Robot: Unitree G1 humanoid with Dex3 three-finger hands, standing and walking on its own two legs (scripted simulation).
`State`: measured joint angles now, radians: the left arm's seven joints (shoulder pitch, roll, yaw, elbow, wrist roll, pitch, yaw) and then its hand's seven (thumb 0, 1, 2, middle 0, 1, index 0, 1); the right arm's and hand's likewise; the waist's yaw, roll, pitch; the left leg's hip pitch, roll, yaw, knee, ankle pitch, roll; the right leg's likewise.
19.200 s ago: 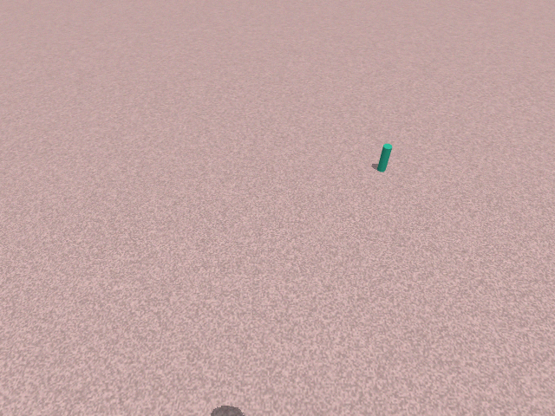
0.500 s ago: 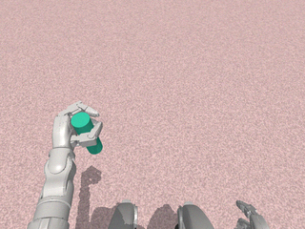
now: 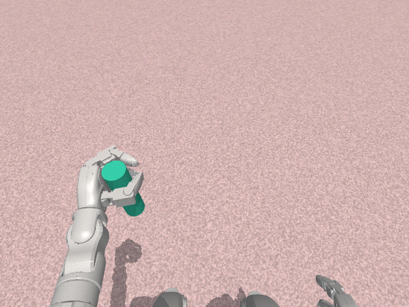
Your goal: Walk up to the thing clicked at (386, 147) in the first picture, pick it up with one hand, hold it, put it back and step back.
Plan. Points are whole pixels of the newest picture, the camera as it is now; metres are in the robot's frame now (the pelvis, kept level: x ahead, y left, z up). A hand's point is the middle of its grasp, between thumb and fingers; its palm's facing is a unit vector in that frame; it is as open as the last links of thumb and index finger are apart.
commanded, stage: lift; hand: left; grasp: from the side
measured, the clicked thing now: (125, 191) +0.35 +0.18 +0.00
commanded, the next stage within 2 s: hold in 0.14 s
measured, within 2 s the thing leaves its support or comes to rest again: neither
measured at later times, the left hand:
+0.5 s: hand (126, 177) +0.34 +0.17 +0.06, palm faces +0.09 -1.00 -0.02, open 5.7 cm
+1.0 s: hand (123, 179) +0.33 +0.17 +0.07, palm faces +0.09 -1.00 -0.02, open 5.7 cm
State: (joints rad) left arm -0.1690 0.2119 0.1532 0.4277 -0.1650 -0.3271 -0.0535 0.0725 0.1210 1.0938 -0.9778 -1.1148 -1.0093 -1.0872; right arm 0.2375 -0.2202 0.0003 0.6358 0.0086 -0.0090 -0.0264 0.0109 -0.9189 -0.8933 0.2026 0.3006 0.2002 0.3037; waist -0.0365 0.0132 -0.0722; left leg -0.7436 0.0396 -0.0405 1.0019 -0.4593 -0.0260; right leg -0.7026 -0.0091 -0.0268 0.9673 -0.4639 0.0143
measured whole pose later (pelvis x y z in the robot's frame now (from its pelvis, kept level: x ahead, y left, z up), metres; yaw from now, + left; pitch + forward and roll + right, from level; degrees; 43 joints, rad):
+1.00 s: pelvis +0.01 +0.00 +0.02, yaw +0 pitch +6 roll -1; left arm -0.10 0.19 0.13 0.39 -0.16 -0.32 -0.05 0.07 0.12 1.10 -0.97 -1.13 -1.00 -1.10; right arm 0.23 -0.22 0.00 0.64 0.01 -0.01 -0.02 0.01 -0.93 -0.90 0.20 0.30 0.20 0.30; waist -0.02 0.01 -0.04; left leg -0.55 0.03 -0.03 0.85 -0.41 -0.03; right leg -0.52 -0.01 -0.02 0.83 -0.42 0.01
